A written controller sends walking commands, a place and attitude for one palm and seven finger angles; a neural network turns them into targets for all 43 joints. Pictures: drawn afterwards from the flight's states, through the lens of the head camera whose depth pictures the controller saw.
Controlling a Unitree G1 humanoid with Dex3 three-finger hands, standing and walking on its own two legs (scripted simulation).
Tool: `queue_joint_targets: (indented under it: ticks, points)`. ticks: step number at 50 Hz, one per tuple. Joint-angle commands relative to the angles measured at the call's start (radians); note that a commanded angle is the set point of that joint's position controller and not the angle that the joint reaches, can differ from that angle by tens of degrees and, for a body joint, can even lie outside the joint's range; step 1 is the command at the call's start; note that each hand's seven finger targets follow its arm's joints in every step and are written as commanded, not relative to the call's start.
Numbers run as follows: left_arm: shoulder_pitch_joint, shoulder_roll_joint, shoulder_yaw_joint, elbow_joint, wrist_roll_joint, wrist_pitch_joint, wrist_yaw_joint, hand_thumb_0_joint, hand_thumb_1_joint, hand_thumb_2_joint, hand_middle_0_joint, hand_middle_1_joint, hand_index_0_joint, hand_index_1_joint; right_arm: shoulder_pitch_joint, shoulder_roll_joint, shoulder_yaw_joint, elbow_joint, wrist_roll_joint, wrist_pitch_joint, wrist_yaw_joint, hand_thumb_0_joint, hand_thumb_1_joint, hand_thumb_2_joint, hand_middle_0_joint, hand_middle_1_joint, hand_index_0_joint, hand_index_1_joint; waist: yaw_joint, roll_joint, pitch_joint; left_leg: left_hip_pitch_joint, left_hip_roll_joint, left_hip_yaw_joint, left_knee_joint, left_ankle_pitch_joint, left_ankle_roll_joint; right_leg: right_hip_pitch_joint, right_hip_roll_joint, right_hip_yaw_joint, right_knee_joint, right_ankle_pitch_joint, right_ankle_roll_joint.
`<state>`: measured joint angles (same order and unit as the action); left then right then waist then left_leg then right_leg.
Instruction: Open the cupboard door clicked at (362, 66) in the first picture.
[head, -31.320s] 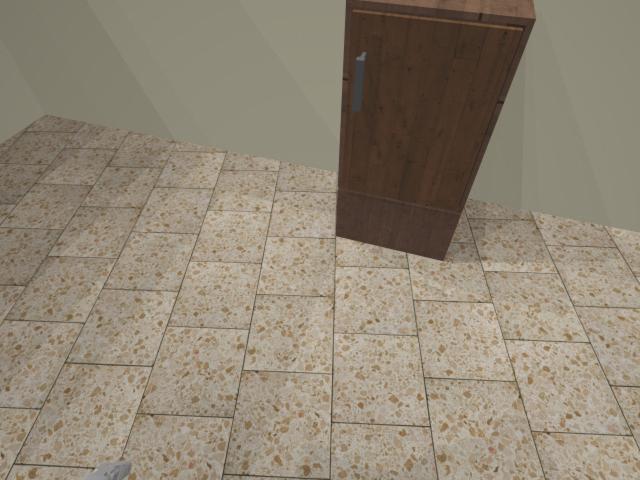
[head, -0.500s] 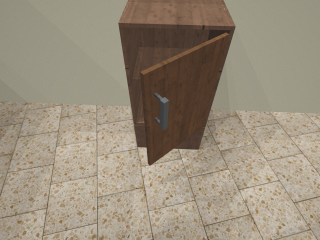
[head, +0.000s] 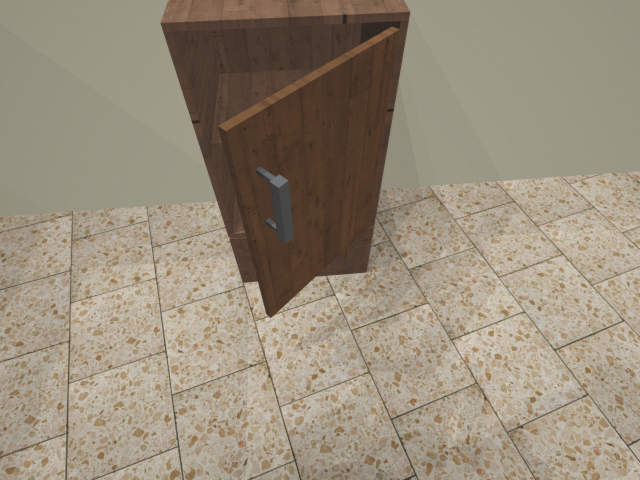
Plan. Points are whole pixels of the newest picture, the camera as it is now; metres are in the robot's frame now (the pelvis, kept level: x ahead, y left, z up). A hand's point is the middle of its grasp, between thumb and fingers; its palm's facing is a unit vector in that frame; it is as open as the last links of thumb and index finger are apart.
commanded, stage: walk to a spot facing it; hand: left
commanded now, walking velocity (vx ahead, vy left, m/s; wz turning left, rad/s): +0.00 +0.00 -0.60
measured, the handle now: (274, 205) +0.54 +0.12 -0.04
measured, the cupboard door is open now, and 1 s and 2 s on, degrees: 42 42 42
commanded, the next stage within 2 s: none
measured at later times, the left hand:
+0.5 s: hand out of the picture +0.09 +0.18 -0.16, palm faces -0.17 -0.96 -0.24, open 7.4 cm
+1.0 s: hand (266, 415) +0.23 +0.11 -0.16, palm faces -0.54 -0.80 -0.26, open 7.4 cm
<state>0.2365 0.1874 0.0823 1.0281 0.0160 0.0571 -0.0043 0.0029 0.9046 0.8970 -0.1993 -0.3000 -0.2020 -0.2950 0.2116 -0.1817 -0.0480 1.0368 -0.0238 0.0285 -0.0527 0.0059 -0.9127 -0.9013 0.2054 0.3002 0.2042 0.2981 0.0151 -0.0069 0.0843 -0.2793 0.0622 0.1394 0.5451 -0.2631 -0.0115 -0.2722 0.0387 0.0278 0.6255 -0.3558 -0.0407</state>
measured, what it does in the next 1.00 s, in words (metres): steps on the spot, turning right: left foot, then right foot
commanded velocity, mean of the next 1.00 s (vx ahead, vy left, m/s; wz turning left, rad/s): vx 0.00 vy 0.00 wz -0.60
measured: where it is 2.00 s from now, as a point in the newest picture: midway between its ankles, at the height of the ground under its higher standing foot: outside the picture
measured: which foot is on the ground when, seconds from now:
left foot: down 0.00-0.08, up 0.10-0.52, down 0.54-0.80, up 0.82-1.00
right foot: down 0.00-0.52, up 0.54-0.80, down 0.82-1.00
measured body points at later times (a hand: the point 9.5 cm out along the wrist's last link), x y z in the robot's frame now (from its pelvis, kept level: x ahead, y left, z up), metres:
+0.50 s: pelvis +0.01 +0.00 +0.01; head +0.06 -0.02 +0.46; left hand +0.10 +0.23 -0.14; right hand +0.09 -0.27 -0.12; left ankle +0.04 +0.14 -0.70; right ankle -0.02 -0.09 -0.73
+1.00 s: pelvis +0.02 -0.02 +0.00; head +0.07 -0.04 +0.44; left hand +0.25 +0.15 -0.14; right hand -0.09 -0.28 -0.14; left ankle +0.09 +0.10 -0.71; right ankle -0.03 -0.13 -0.73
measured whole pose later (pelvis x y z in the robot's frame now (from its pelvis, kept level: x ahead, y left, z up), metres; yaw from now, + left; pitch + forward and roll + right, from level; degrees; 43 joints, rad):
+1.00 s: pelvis +0.02 -0.02 +0.00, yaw -34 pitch +1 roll +1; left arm 0.15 0.26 0.07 0.87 0.02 0.05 -0.01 0.00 0.90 0.90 -0.20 -0.30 -0.20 -0.30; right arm 0.22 -0.27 -0.05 0.90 0.00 0.04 -0.03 0.01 -0.91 -0.90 0.20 0.30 0.20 0.30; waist -0.01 -0.03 0.10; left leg -0.37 0.05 0.06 0.78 -0.43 -0.06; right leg -0.35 0.02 0.10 0.61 -0.28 0.00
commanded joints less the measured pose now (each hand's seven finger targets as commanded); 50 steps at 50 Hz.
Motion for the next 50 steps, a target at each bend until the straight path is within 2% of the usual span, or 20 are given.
queue_joint_targets:
  ticks: [1,2,3,4,6,9,19,24,25,26,27,28,32,35,38,39,40,41,47,50]
  points:
    - [0.035,0.081,0.022,-0.094,0.004,-0.008,-0.009,0.000,0.900,0.900,-0.200,-0.300,-0.200,-0.300,0.023,-0.196,-0.048,-0.079,-0.013,-0.021,-0.007,0.000,-0.900,-0.900,0.200,0.300,0.200,0.300,0.009,0.165,-0.088,0.026,0.303,-0.233,-0.183,0.171,0.164,-0.012,-0.046,-0.021,0.095,-0.089,0.011]
    - [0.077,0.088,0.027,-0.085,0.006,-0.011,-0.010,0.000,0.900,0.900,-0.200,-0.300,-0.200,-0.300,-0.014,-0.199,-0.047,-0.093,-0.011,-0.019,-0.006,0.000,-0.900,-0.900,0.200,0.300,0.200,0.300,0.041,0.125,-0.083,-0.020,0.256,-0.164,-0.090,0.191,0.123,0.059,-0.052,-0.016,-0.027,0.027,0.010]
    - [0.113,0.145,0.038,-0.080,0.013,-0.020,-0.004,0.000,0.900,0.900,-0.200,-0.300,-0.200,-0.300,-0.039,-0.164,-0.046,-0.115,-0.001,-0.012,-0.003,0.000,-0.900,-0.900,0.200,0.300,0.200,0.300,0.060,-0.073,-0.073,-0.116,0.135,-0.076,0.089,0.047,0.050,0.123,-0.128,0.139,-0.219,0.206,-0.011]
    - [0.111,0.244,0.053,-0.084,0.021,-0.027,0.010,0.000,0.900,0.900,-0.200,-0.300,-0.200,-0.300,-0.052,-0.098,-0.035,-0.149,0.007,-0.008,0.006,0.000,-0.900,-0.900,0.200,0.300,0.200,0.300,0.054,-0.355,-0.055,-0.277,-0.029,0.029,0.309,-0.259,-0.023,0.168,-0.341,0.425,-0.351,0.357,-0.072]
    - [0.063,0.213,0.052,-0.099,0.006,-0.022,0.027,0.000,0.900,0.900,-0.200,-0.300,-0.200,-0.300,-0.104,-0.132,-0.047,-0.146,0.006,0.012,0.005,0.000,-0.900,-0.900,0.200,0.300,0.200,0.300,0.038,-0.193,-0.002,-0.320,-0.019,-0.165,0.564,-0.247,-0.010,0.101,-0.306,0.436,-0.325,0.430,-0.113]
    - [0.035,0.179,0.042,-0.126,0.002,-0.037,0.036,0.000,0.900,0.900,-0.200,-0.300,-0.200,-0.300,-0.081,-0.107,-0.035,-0.149,0.006,0.003,0.010,0.000,-0.900,-0.900,0.200,0.300,0.200,0.300,0.012,-0.078,-0.129,-0.314,-0.008,-0.168,0.560,-0.166,-0.028,0.242,-0.251,0.347,-0.232,0.620,-0.147]
    - [0.075,0.216,0.050,-0.159,0.014,-0.034,0.029,0.000,0.900,0.900,-0.200,-0.300,-0.200,-0.300,-0.168,-0.107,-0.029,-0.222,0.019,-0.003,0.010,0.000,-0.900,-0.900,0.200,0.300,0.200,0.300,0.032,-0.112,-0.119,-0.223,-0.052,-0.173,0.339,-0.176,-0.035,0.199,-0.212,0.442,-0.236,0.601,-0.159]
    - [0.000,0.210,0.048,-0.185,0.007,-0.030,0.023,0.000,0.900,0.900,-0.200,-0.300,-0.200,-0.300,-0.055,-0.114,-0.027,-0.208,0.026,-0.022,0.003,0.000,-0.900,-0.900,0.200,0.300,0.200,0.300,-0.031,-0.112,-0.159,0.044,-0.061,-0.187,-0.026,-0.025,-0.018,0.055,-0.140,0.433,-0.158,0.547,-0.084]
    - [-0.017,0.185,0.041,-0.202,-0.001,-0.028,0.020,0.000,0.900,0.900,-0.200,-0.300,-0.200,-0.300,0.002,-0.156,-0.032,-0.198,0.021,-0.031,-0.003,0.000,-0.900,-0.900,0.200,0.300,0.200,0.300,-0.056,-0.029,-0.177,0.209,0.022,-0.259,-0.158,0.026,0.013,-0.090,-0.075,0.369,-0.099,0.390,-0.037]
    - [0.012,0.132,0.031,-0.224,-0.010,-0.028,0.007,0.000,0.900,0.900,-0.200,-0.300,-0.200,-0.300,0.015,-0.255,-0.051,-0.206,0.002,-0.040,-0.008,0.000,-0.900,-0.900,0.200,0.300,0.200,0.300,-0.046,0.239,-0.183,0.336,0.266,-0.513,-0.236,0.081,0.111,-0.299,0.059,0.210,0.060,0.018,0.025]
    - [-0.020,0.146,0.028,-0.248,-0.003,-0.037,-0.004,0.000,0.900,0.900,-0.200,-0.300,-0.200,-0.300,0.042,-0.289,-0.053,-0.218,-0.006,-0.035,-0.013,0.000,-0.900,-0.900,0.200,0.300,0.200,0.300,-0.053,0.276,-0.151,0.259,0.442,-0.634,-0.271,0.193,0.229,-0.339,0.045,0.052,0.305,-0.273,0.068]
    - [-0.053,0.159,0.032,-0.274,0.005,-0.040,-0.015,0.000,0.900,0.900,-0.200,-0.300,-0.200,-0.300,0.034,-0.295,-0.053,-0.233,-0.015,-0.034,-0.010,0.000,-0.900,-0.900,0.200,0.300,0.200,0.300,-0.052,0.156,-0.109,0.123,0.449,-0.588,-0.253,0.238,0.267,-0.312,-0.012,0.048,0.435,-0.260,0.078]
    - [-0.074,0.120,0.018,-0.244,0.000,-0.028,-0.029,0.000,0.900,0.900,-0.200,-0.300,-0.200,-0.300,0.017,-0.227,-0.030,-0.225,-0.020,-0.038,-0.008,0.000,-0.900,-0.900,0.200,0.300,0.200,0.300,-0.022,0.208,-0.142,0.214,0.246,-0.248,-0.101,0.708,0.161,-0.289,-0.042,-0.030,0.409,-0.184,0.083]
    - [-0.099,0.113,0.009,-0.245,0.001,-0.027,-0.039,0.000,0.900,0.900,-0.200,-0.300,-0.200,-0.300,0.053,-0.251,-0.041,-0.212,-0.017,-0.031,-0.003,0.000,-0.900,-0.900,0.200,0.300,0.200,0.300,-0.048,0.237,-0.148,0.184,0.222,-0.158,-0.060,0.676,0.112,-0.129,-0.010,-0.116,0.176,-0.111,0.066]
    - [-0.002,0.147,0.021,-0.215,-0.003,-0.025,-0.040,0.000,0.900,0.900,-0.200,-0.300,-0.200,-0.300,0.019,-0.264,-0.045,-0.219,-0.006,-0.019,0.008,0.000,-0.900,-0.900,0.200,0.300,0.200,0.300,0.015,0.169,-0.128,0.008,0.200,-0.116,0.033,0.383,0.052,0.122,-0.005,-0.121,-0.069,0.122,0.038]
    - [0.062,0.216,0.035,-0.200,0.004,-0.034,-0.031,0.000,0.900,0.900,-0.200,-0.300,-0.200,-0.300,0.009,-0.228,-0.042,-0.234,0.003,-0.017,0.017,0.000,-0.900,-0.900,0.200,0.300,0.200,0.300,0.049,0.014,-0.150,-0.129,0.136,-0.053,0.186,0.161,-0.005,0.279,-0.119,0.033,-0.180,0.303,-0.006]
    - [0.097,0.338,0.056,-0.190,0.012,-0.039,-0.012,0.000,0.900,0.900,-0.200,-0.300,-0.200,-0.300,-0.019,-0.141,-0.023,-0.274,0.014,-0.018,0.021,0.000,-0.900,-0.900,0.200,0.300,0.200,0.300,0.068,-0.325,-0.161,-0.322,-0.013,0.023,0.433,-0.358,-0.060,0.326,-0.397,0.429,-0.281,0.533,-0.131]
    - [0.126,0.370,0.055,-0.191,0.001,-0.033,-0.004,0.000,0.900,0.900,-0.200,-0.300,-0.200,-0.300,-0.040,-0.181,-0.021,-0.280,0.016,-0.010,0.017,0.000,-0.900,-0.900,0.200,0.300,0.200,0.300,0.108,-0.267,-0.161,-0.310,0.012,-0.117,0.564,-0.417,-0.040,0.232,-0.443,0.465,-0.297,0.425,-0.215]
    - [-0.089,0.270,0.035,-0.233,0.014,-0.025,0.016,0.000,0.900,0.900,-0.200,-0.300,-0.200,-0.300,0.039,-0.121,-0.011,-0.204,0.016,-0.016,0.023,0.000,-0.900,-0.900,0.200,0.300,0.200,0.300,-0.023,-0.133,-0.140,-0.104,-0.012,-0.092,0.245,-0.196,-0.047,0.031,-0.247,0.296,-0.187,0.466,-0.154]
    - [-0.125,0.226,0.021,-0.247,-0.002,-0.012,0.004,0.000,0.900,0.900,-0.200,-0.300,-0.200,-0.300,0.158,-0.173,-0.020,-0.169,0.010,-0.028,0.015,0.000,-0.900,-0.900,0.200,0.300,0.200,0.300,-0.076,-0.027,-0.138,0.152,0.024,-0.152,-0.118,-0.038,-0.014,-0.176,-0.124,0.228,-0.090,0.189,-0.033]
